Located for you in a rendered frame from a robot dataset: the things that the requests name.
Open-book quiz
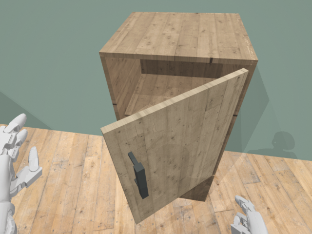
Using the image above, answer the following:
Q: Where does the handle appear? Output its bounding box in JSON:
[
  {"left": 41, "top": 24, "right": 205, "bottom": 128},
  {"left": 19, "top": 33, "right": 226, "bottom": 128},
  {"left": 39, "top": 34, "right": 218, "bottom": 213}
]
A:
[{"left": 128, "top": 152, "right": 149, "bottom": 199}]

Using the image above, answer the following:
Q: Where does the cupboard door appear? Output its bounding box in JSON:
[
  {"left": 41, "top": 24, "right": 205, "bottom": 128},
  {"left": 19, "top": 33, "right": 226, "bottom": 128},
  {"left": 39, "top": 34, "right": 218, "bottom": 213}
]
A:
[{"left": 101, "top": 68, "right": 248, "bottom": 225}]

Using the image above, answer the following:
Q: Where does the robot left forearm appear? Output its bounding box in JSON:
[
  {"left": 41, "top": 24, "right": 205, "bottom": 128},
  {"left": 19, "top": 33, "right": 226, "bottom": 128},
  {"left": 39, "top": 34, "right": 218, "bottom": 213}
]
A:
[{"left": 0, "top": 201, "right": 17, "bottom": 234}]

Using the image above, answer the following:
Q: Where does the robot right hand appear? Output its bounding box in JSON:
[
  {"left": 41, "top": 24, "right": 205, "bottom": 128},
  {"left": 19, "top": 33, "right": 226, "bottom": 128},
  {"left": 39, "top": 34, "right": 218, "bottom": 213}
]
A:
[{"left": 231, "top": 195, "right": 269, "bottom": 234}]

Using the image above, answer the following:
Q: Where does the robot left hand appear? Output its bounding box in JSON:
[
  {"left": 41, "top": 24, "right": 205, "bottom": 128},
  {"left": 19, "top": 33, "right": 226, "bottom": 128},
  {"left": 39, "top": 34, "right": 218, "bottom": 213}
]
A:
[{"left": 0, "top": 114, "right": 42, "bottom": 202}]

